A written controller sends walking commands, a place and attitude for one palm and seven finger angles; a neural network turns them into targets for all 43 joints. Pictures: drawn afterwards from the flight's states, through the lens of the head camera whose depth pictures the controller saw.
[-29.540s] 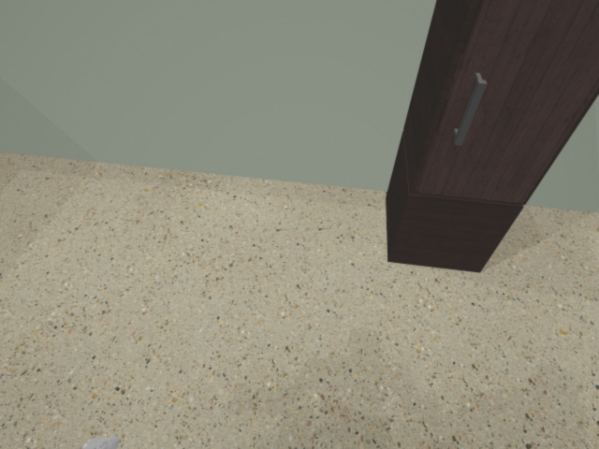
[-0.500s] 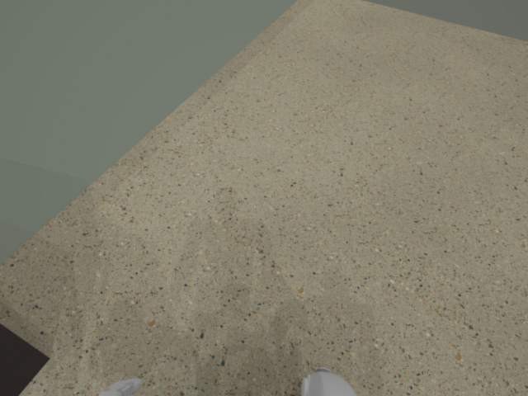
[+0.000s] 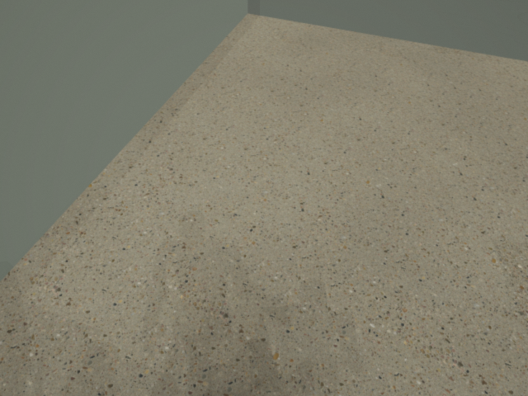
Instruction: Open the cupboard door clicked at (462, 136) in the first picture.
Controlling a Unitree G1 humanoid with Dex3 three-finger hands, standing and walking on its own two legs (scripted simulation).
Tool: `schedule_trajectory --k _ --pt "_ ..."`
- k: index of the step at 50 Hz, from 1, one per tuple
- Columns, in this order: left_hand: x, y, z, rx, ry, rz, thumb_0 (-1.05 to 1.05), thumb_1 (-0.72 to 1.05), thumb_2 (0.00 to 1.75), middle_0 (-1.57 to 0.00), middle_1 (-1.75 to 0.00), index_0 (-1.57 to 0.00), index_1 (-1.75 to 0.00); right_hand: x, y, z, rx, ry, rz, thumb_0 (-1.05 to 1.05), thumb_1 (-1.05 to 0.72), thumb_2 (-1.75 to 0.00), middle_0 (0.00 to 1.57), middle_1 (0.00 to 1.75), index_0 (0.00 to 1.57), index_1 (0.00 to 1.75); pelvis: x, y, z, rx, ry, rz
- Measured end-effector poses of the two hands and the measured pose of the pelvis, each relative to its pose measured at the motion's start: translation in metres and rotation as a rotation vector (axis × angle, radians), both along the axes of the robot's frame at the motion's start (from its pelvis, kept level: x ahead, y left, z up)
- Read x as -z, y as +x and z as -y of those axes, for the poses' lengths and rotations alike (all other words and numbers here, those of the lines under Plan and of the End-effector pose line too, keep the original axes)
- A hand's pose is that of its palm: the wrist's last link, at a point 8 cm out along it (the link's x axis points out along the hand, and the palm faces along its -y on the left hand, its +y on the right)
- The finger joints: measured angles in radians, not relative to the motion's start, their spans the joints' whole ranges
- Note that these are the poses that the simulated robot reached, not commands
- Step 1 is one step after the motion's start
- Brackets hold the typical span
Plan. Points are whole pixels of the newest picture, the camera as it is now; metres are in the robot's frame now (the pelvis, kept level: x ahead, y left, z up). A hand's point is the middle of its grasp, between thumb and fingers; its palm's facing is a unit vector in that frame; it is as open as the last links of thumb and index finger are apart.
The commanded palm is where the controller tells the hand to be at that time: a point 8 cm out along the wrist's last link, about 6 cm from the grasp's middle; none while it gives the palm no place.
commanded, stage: walk to a spot facing it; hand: left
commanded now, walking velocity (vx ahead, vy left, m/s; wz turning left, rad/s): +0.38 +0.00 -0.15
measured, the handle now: out of the picture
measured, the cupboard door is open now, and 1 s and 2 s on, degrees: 53 53 53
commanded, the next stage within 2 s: turn to face it in 0.58 s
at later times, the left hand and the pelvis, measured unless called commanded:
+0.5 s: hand (189, 350) +0.23 +0.15 -0.17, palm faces +0.04 -0.99 -0.16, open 7.3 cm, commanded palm none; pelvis +0.24 -0.03 +0.01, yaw -1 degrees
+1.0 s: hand (221, 228) +0.49 +0.12 -0.16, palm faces +0.16 -0.97 -0.20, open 7.2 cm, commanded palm none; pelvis +0.43 -0.07 +0.01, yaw +8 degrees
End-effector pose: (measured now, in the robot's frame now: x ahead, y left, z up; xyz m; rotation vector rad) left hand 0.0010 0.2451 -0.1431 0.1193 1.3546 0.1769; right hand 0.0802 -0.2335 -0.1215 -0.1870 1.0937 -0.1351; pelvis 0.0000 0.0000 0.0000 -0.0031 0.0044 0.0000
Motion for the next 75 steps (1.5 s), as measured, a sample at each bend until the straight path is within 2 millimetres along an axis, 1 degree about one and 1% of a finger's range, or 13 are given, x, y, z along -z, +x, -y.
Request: schedule_trajectory --k 4,13,17,23,27,30,38,42,48,54,65,70,75 --pt "-0.007 0.045 0.0 0.018 0.008 -0.002 0.01 0.92 0.9 -0.19 -0.3 -0.19 -0.3 0.0 0.008 -0.004 0.023 0.02 -0.053 0.0 -0.91 -0.9 0.2 0.3 0.2 0.3 -0.006 0.034 0.004 0.006 0.02 -0.01" --pt "-0.016 0.188 0.036 0.074 0.025 0.186 0.01 0.91 0.9 -0.19 -0.3 -0.19 -0.3 0.024 0.002 0.038 0.111 0.042 -0.341 0.01 -0.92 -0.9 0.2 0.3 0.2 0.3 0.002 0.119 0.035 0.011 0.025 0.001" --pt "-0.018 0.208 0.05 0.037 0.017 0.16 0.0 0.91 0.9 -0.19 -0.3 -0.2 -0.3 0.014 0.05 0.051 0.105 0.019 -0.349 0.01 -0.92 -0.9 0.2 0.3 0.2 0.3 -0.007 0.157 0.04 -0.008 0.009 0.003" --pt "-0.01 0.214 0.051 0.012 -0.021 -0.003 0.0 0.92 0.9 -0.2 -0.3 -0.2 -0.3 -0.006 0.172 0.047 0.069 0.007 -0.16 0.01 -0.91 -0.9 0.19 0.3 0.2 0.3 -0.014 0.217 0.037 0.007 0.015 -0.005" --pt "0.007 0.231 0.044 0.022 -0.038 -0.102 0.01 0.92 0.9 -0.2 -0.3 -0.2 -0.3 0.003 0.238 0.04 0.062 -0.014 -0.036 0.01 -0.91 -0.9 0.2 0.3 0.2 0.3 0.002 0.258 0.028 0.044 -0.002 0.003" --pt "0.006 0.269 0.042 0.047 -0.022 -0.102 0.01 0.91 0.9 -0.2 -0.3 -0.2 -0.3 0.004 0.254 0.035 0.08 -0.001 -0.04 0.0 -0.91 -0.9 0.2 0.3 0.2 0.3 0.001 0.284 0.033 0.049 0.018 0.004" --pt "-0.016 0.425 0.068 0.088 0.023 0.179 0.01 0.91 0.9 -0.19 -0.3 -0.19 -0.3 0.026 0.248 0.051 0.11 0.067 -0.295 0.01 -0.92 -0.9 0.2 0.3 0.2 0.3 0.001 0.353 0.062 0.011 0.045 0.007" --pt "-0.021 0.464 0.084 0.046 0.033 0.232 0.01 0.91 0.9 -0.19 -0.3 -0.19 -0.3 0.028 0.272 0.065 0.094 0.061 -0.386 0.01 -0.92 -0.9 0.2 0.3 0.2 0.3 -0.001 0.385 0.071 -0.05 0.024 0.018" --pt "-0.023 0.479 0.08 -0.048 0.039 0.206 -0.01 0.94 0.9 -0.2 -0.3 -0.2 -0.3 0.007 0.364 0.07 0.012 0.029 -0.296 0.01 -0.92 -0.9 0.2 0.3 0.2 0.3 -0.013 0.422 0.075 -0.117 0.035 0.003" --pt "0.005 0.473 0.059 -0.104 0.034 0.105 -0.01 0.92 0.9 -0.2 -0.3 -0.2 -0.3 0.011 0.463 0.064 -0.09 -0.022 -0.114 0.01 -0.91 -0.9 0.2 0.3 0.2 0.3 0.007 0.451 0.063 -0.159 0.003 0.007" --pt "-0.027 0.497 0.067 -0.234 0.114 0.192 0.01 0.91 0.9 -0.19 -0.3 -0.19 -0.3 0.008 0.546 0.085 -0.261 -0.04 -0.113 0.01 -0.91 -0.9 0.2 0.3 0.2 0.3 -0.002 0.481 0.096 -0.309 -0.008 -0.015" --pt "-0.032 0.478 0.087 -0.301 0.15 0.163 0.01 0.91 0.9 -0.2 -0.3 -0.2 -0.3 0.009 0.589 0.095 -0.317 -0.037 -0.108 0.01 -0.91 -0.9 0.2 0.3 0.2 0.3 -0.003 0.496 0.111 -0.38 0.024 -0.013" --pt "-0.031 0.45 0.11 -0.373 0.113 0.086 0.01 0.9 0.9 -0.2 -0.3 -0.2 -0.3 -0.007 0.631 0.079 -0.398 -0.033 -0.074 0.01 -0.91 -0.9 0.2 0.3 0.2 0.3 -0.013 0.509 0.115 -0.437 0.053 -0.014"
